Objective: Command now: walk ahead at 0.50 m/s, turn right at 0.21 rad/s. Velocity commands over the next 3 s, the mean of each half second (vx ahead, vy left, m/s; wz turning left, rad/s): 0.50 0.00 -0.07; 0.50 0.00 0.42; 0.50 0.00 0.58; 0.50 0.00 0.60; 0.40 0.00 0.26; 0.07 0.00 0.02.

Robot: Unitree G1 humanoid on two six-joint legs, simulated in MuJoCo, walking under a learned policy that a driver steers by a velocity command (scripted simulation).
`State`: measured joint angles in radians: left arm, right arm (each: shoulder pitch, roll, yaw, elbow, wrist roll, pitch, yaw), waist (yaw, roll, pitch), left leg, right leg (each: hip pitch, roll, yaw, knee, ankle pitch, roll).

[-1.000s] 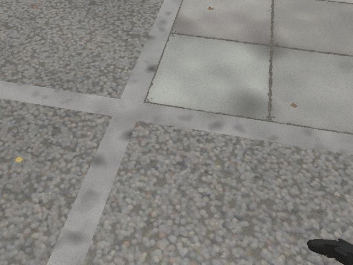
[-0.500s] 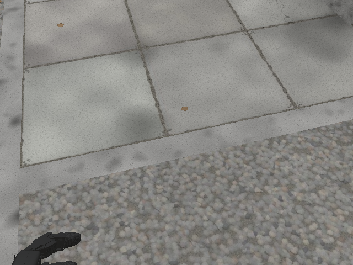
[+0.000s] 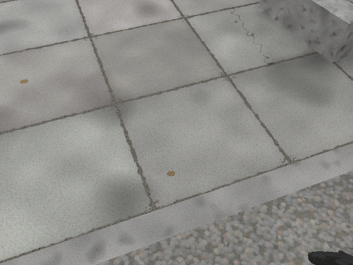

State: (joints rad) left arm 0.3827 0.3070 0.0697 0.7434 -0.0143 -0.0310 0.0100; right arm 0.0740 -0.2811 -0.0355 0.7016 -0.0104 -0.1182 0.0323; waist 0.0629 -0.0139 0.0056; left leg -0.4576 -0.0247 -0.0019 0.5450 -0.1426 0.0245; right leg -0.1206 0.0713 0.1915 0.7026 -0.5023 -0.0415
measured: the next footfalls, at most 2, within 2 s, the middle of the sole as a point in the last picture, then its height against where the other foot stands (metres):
right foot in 0.48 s outside the picture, level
left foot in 1.02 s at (160, 213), level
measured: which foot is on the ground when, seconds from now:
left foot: down 0.00-0.48, up 0.50-1.00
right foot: up 0.00-0.46, down 0.48-1.00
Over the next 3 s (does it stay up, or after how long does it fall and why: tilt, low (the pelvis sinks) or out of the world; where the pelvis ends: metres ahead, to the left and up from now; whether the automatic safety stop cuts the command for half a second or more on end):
stays up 1.22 0.57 0.01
